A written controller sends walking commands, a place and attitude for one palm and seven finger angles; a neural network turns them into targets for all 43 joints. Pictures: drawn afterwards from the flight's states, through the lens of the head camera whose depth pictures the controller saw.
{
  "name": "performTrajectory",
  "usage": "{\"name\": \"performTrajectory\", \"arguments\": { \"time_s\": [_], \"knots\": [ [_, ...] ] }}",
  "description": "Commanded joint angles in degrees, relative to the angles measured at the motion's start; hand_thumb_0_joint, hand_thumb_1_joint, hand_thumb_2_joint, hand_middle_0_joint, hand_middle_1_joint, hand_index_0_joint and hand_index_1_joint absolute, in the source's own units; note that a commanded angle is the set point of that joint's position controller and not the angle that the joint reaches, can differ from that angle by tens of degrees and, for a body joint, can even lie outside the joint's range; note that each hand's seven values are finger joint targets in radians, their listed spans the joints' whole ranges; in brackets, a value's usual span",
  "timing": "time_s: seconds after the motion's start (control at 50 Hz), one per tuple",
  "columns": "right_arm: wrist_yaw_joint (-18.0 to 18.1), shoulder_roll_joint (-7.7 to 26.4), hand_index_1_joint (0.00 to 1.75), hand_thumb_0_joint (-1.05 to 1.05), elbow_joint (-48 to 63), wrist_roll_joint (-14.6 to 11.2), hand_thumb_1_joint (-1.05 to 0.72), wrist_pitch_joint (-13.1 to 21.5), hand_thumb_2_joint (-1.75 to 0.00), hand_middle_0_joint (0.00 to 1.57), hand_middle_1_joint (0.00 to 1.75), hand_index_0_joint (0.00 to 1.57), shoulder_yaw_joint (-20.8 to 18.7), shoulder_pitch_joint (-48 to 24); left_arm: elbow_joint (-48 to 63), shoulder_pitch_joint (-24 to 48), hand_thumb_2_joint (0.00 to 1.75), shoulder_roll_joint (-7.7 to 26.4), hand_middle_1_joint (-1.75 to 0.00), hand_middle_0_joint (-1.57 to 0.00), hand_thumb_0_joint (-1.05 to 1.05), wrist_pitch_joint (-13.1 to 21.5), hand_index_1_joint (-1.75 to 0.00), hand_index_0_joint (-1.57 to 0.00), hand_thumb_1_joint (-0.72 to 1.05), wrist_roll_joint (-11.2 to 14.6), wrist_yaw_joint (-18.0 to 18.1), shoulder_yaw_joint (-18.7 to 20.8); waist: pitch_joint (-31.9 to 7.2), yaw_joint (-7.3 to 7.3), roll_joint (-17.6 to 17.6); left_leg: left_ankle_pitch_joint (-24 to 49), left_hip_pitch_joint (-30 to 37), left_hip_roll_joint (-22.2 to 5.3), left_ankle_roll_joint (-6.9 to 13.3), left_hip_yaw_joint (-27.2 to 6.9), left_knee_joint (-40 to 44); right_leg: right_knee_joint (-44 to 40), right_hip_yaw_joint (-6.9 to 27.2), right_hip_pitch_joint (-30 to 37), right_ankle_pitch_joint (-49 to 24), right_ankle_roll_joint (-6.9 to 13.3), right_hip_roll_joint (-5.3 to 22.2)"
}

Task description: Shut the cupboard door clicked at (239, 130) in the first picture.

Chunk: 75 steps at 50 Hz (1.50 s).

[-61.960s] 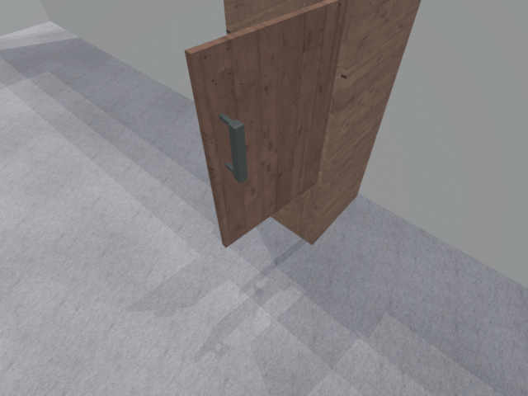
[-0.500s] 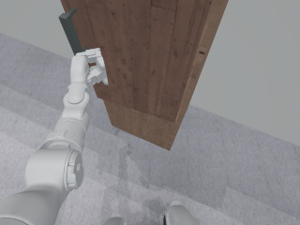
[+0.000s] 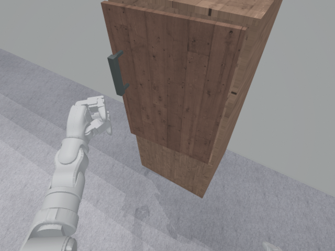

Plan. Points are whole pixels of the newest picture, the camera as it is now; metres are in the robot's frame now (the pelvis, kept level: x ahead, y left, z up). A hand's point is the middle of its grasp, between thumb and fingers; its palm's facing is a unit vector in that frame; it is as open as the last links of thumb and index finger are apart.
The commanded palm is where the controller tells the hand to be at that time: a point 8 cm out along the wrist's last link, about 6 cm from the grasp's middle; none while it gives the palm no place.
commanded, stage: draw the hand back to the body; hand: left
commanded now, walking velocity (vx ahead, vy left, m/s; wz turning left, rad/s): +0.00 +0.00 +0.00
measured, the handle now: (120, 73) +0.66 +0.18 +0.06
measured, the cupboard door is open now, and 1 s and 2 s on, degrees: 5 5 5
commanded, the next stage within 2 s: step back with the hand held close in 1.14 s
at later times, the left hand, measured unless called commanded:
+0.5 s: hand (46, 156) +0.26 +0.23 +0.16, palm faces +0.34 -0.89 -0.30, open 4.2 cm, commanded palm +0.22 +0.27 +0.18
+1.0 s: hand out of the picture +0.20 +0.28 +0.18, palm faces +0.51 -0.77 -0.40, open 7.3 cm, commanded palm +0.15 +0.31 +0.20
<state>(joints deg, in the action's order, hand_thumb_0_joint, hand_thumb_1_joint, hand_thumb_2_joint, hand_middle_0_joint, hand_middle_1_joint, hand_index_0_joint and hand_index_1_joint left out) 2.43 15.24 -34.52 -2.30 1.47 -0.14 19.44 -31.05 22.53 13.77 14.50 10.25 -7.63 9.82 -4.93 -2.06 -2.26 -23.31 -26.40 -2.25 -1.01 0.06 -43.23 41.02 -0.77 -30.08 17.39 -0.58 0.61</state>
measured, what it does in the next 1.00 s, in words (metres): stands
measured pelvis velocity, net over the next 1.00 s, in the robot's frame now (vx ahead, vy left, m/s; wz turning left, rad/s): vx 0.02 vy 0.01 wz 0.01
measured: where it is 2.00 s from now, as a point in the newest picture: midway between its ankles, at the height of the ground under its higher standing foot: outside the picture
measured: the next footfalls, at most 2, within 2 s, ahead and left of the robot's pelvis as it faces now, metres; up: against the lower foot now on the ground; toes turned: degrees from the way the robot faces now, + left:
none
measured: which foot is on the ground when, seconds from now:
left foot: down 0.00-1.00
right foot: down 0.00-1.00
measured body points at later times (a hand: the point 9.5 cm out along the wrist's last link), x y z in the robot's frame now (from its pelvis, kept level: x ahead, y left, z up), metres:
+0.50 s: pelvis +0.02 +0.00 +0.03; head +0.00 -0.02 +0.48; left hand +0.24 +0.28 +0.18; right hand +0.21 -0.20 -0.06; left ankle -0.02 +0.13 -0.71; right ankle +0.03 -0.13 -0.71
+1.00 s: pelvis +0.02 +0.01 +0.03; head +0.00 -0.02 +0.48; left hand +0.17 +0.32 +0.20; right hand +0.21 -0.21 -0.06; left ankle -0.02 +0.13 -0.71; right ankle +0.03 -0.13 -0.71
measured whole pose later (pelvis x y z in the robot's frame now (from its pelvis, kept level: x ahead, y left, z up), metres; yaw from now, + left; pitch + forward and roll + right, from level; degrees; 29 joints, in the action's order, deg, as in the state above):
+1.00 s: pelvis +0.02 +0.01 +0.03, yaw +1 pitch -4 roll +0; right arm 5.8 13.2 -37.4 0.3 7.4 0.6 11.7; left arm 19.1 -24.6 17.9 5.2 2.3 6.9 19.7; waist 1.0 4.5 -4.1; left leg -16.6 -3.7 -1.0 -0.5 0.1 -24.5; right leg 24.2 -1.2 -7.9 12.2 -1.3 1.7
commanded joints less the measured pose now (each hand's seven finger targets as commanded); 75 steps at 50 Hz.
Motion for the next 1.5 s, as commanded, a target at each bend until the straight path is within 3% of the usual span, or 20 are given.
{"name": "performTrajectory", "arguments": {
  "time_s": [0.0, 0.04, 0.06, 0.1, 0.14, 0.2, 0.3, 0.38, 0.44, 0.66, 0.72, 0.82, 1.04, 1.18, 1.24, 1.26, 1.28, 1.34, 1.42, 1.48],
  "knots": [
    [0.7, 6.3, 0.30, 0.00, 9.1, -0.8, -0.90, 3.7, -0.90, 0.20, 0.30, 0.20, -1.2, -5.7, 14.5, 12.6, 0.90, 10.7, -1.41, -1.22, 0.00, -1.8, -1.41, -1.22, 0.90, 2.1, -2.2, 3.7, -10.4, 1.78, 1.5, 7.6, 2.1, 2.7, 1.7, 1.4, 10.5, -6.9, -1.3, 14.1, -8.4, 1.5, -1.3],
    [1.0, 6.0, 0.30, 0.00, 10.4, -1.1, -0.90, 4.0, -0.90, 0.20, 0.30, 0.20, -0.6, -8.0, 19.8, 11.0, 0.90, 11.3, -1.35, -1.16, 0.00, -3.5, -1.35, -1.16, 0.90, 3.0, -3.0, 4.2, -10.7, 2.41, 1.0, 8.8, 3.5, 2.9, 1.7, 1.3, 11.1, -7.0, -1.4, 15.8, -9.4, 1.5, -0.9],
    [1.9, 4.3, 0.30, 0.00, 11.2, -0.6, -0.90, 3.4, -0.90, 0.20, 0.30, 0.20, -1.2, -9.8, 29.6, 11.8, 0.90, 12.3, -1.32, -1.13, 0.00, -2.0, -1.32, -1.13, 0.90, -3.1, 2.5, 0.7, -10.1, 1.52, 2.1, 10.1, 6.5, 2.8, 1.9, 2.5, 13.2, -10.6, 0.5, 17.0, -8.1, 1.2, 0.0],
    [2.5, 4.3, 0.30, 0.00, 11.2, -0.1, -0.90, 3.3, -0.90, 0.20, 0.30, 0.20, -0.9, -10.8, 30.2, 2.5, 0.90, 10.1, -1.26, -1.08, 0.00, -3.5, -1.26, -1.08, 0.90, -3.9, 6.8, 1.1, -6.7, 1.86, 4.5, 9.6, 6.7, 2.5, 1.9, 1.9, 14.4, -11.8, -0.4, 17.1, -6.6, 1.0, -0.1],
    [3.0, 4.3, 0.30, 0.00, 10.8, 0.0, -0.90, 3.1, -0.90, 0.20, 0.30, 0.20, -0.6, -12.0, 34.7, 1.4, 0.90, 11.5, -1.20, -1.02, 0.00, -4.3, -1.20, -1.02, 0.90, -5.0, 9.0, 1.6, -6.4, 1.94, 4.6, 10.7, 9.1, 2.2, 2.2, 1.8, 15.8, -13.4, -0.4, 19.2, -7.5, 1.0, -0.1],
    [3.4, 3.7, 0.30, 0.00, 10.3, 0.4, -0.90, 3.4, -0.90, 0.20, 0.30, 0.20, -0.2, -12.9, 39.2, -1.7, 0.90, 11.4, -1.11, -0.94, 0.00, -5.2, -1.11, -0.94, 0.90, -6.2, 11.0, 1.8, -5.9, 2.13, 1.6, 12.6, 12.4, 2.2, 2.1, 2.2, 17.6, -14.8, -0.8, 20.9, -9.5, 1.1, -0.2],
    [3.5, 3.1, 0.30, 0.00, 9.2, 1.1, -0.90, 4.5, -0.90, 0.20, 0.30, 0.20, 0.5, -13.7, 45.5, -9.2, 0.90, 10.7, -0.96, -0.81, 0.00, -5.9, -0.96, -0.81, 0.90, -7.3, 12.5, 1.8, -4.3, 2.78, -3.7, 16.8, 16.5, 2.1, 1.5, 2.2, 20.5, -16.7, -1.7, 23.9, -12.9, 1.4, -0.4],
    [3.3, 3.0, 0.30, 0.00, 9.1, 1.7, -0.90, 5.6, -0.90, 0.20, 0.30, 0.20, 0.8, -14.7, 50.5, -17.6, 0.90, 11.6, -0.84, -0.69, 0.00, -6.0, -0.84, -0.69, 0.90, -7.5, 13.1, 3.7, -3.6, 3.89, -2.6, 19.6, 17.5, 1.9, 1.4, 2.0, 22.2, -17.7, -2.3, 26.5, -14.8, 1.3, -0.5],
    [3.2, 3.1, 0.30, 0.00, 8.7, 1.9, -0.90, 5.6, -0.90, 0.20, 0.30, 0.20, 0.6, -14.9, 51.5, -23.9, 0.90, 13.0, -0.75, -0.61, 0.00, -6.5, -0.75, -0.61, 0.90, -7.3, 13.2, 6.8, -2.1, 4.36, 2.1, 21.2, 17.5, 1.5, 1.6, 2.1, 22.8, -18.6, -2.2, 27.6, -16.3, 1.0, -0.5],
    [2.7, 2.5, 0.30, 0.00, 8.0, 2.5, -0.90, 7.4, -0.90, 0.20, 0.30, 0.20, -0.3, -15.1, 63.3, -39.2, 0.90, 16.7, -0.42, -0.31, 0.00, -5.6, -0.42, -0.31, 0.90, -7.4, 14.1, 15.4, -0.7, 5.83, -3.2, 24.0, 18.0, 1.5, 1.2, 2.8, 22.9, -19.0, -2.2, 28.6, -17.1, 0.7, -0.3],
    [2.8, 2.8, 0.30, 0.00, 7.6, 2.6, -0.90, 8.3, -0.90, 0.20, 0.30, 0.20, -0.8, -14.8, 64.0, -44.8, 0.90, 18.4, -0.33, -0.23, 0.00, -5.4, -0.33, -0.23, 0.90, -7.4, 14.6, 18.6, 0.4, 6.37, -0.6, 23.9, 17.5, 1.3, 1.4, 2.6, 22.9, -19.6, -2.2, 28.1, -16.8, 0.6, -0.5],
    [3.3, 3.4, 0.30, 0.00, 6.2, 2.4, -0.90, 9.1, -0.90, 0.20, 0.30, 0.20, -1.2, -14.2, 61.9, -41.3, 0.90, 14.9, -0.30, -0.20, 0.00, -5.5, -0.30, -0.20, 0.90, -7.9, 14.5, 15.0, 6.1, 4.59, 0.0, 19.3, 17.2, 1.1, 1.7, 3.1, 23.3, -21.2, -2.1, 23.6, -12.0, 0.2, -0.5],
    [3.6, 2.7, 0.30, 0.00, 6.7, 2.8, -0.90, 10.1, -0.90, 0.20, 0.30, 0.20, -0.9, -15.0, 66.4, -41.9, 0.90, 17.8, -0.30, -0.20, 0.00, -4.7, -0.30, -0.20, 0.90, -8.3, 15.5, 17.7, -0.8, 6.27, -2.7, 20.6, 18.0, 1.9, 1.6, 2.8, 23.2, -19.3, -1.8, 28.4, -13.7, 0.7, -0.1],
    [3.4, 2.6, 0.30, 0.00, 6.3, 2.5, -0.90, 9.6, -0.90, 0.20, 0.30, 0.20, -0.8, -14.6, 62.4, -43.0, 0.90, 16.1, -0.30, -0.20, 0.00, -5.4, -0.30, -0.20, 0.90, -7.9, 15.0, 17.3, 5.3, 5.70, -1.7, 19.4, 16.3, 1.2, 1.3, 3.1, 23.7, -20.4, -1.8, 25.6, -12.2, 0.6, -0.5],
    [3.3, 2.9, 0.30, 0.00, 6.4, 2.5, -0.90, 9.4, -0.90, 0.20, 0.30, 0.20, -1.0, -14.3, 62.0, -43.2, 0.90, 15.5, -0.30, -0.20, 0.00, -5.3, -0.30, -0.20, 0.90, -7.7, 14.7, 16.8, 4.4, 5.59, -0.8, 19.1, 16.8, 1.1, 1.4, 3.0, 24.0, -20.6, -1.8, 25.9, -11.7, 0.5, -0.4],
    [2.9, 5.5, 0.30, 0.00, 8.3, 1.8, -0.90, 8.1, -0.90, 0.20, 0.30, 0.20, -1.7, -13.9, 63.4, -37.7, 0.90, 21.2, -0.30, -0.20, 0.00, -3.2, -0.30, -0.20, 0.90, -7.6, 15.1, 22.0, 6.7, 2.95, -0.3, 13.0, 12.2, 0.1, 2.4, 3.0, 20.8, -22.7, 4.2, 20.5, -13.4, 1.3, 2.1],
    [2.9, 4.6, 0.30, 0.00, 7.6, 2.0, -0.90, 7.3, -0.90, 0.20, 0.30, 0.20, -1.7, -13.6, 59.8, -42.9, 0.90, 17.7, -0.30, -0.20, 0.00, -2.8, -0.30, -0.20, 0.90, -7.6, 14.8, 19.2, 5.1, 2.71, 3.3, 11.6, 12.8, 0.7, 2.5, 2.5, 18.8, -23.3, 4.9, 19.2, -13.0, 1.8, 4.0],
    [2.6, 4.2, 0.30, 0.00, 8.0, 2.0, -0.90, 6.0, -0.90, 0.20, 0.30, 0.20, -1.9, -13.7, 62.0, -44.9, 0.90, 17.4, -0.30, -0.20, 0.00, -1.9, -0.30, -0.20, 0.90, -8.1, 15.0, 18.0, 1.1, 2.46, 4.5, 13.3, 13.5, 1.1, 2.2, 2.3, 16.5, -22.4, 6.0, 19.3, -15.2, 2.7, 6.1],
    [3.1, 5.2, 0.30, 0.00, 9.6, 2.0, -0.90, 4.6, -0.90, 0.20, 0.30, 0.20, -2.7, -14.1, 67.1, -48.2, 0.90, 20.7, -0.30, -0.20, 0.00, -1.6, -0.30, -0.20, 0.90, -8.0, 16.3, 21.3, -6.1, 2.62, -1.5, 26.3, 14.3, -0.6, 1.9, 1.1, 18.1, -14.5, 2.6, 24.1, -29.4, 1.6, 4.4],
    [3.4, 4.8, 0.30, 0.00, 11.5, 1.8, -0.90, 3.1, -0.90, 0.20, 0.30, 0.20, -3.0, -13.6, 69.0, -51.1, 0.90, 21.4, -0.30, -0.20, 0.00, -1.8, -0.30, -0.20, 0.90, -7.6, 16.8, 22.9, -8.4, 2.76, -1.6, 34.6, 12.1, -2.0, 1.5, 0.4, 17.7, -9.6, 1.2, 26.5, -34.7, 0.6, 3.2]
  ]
}}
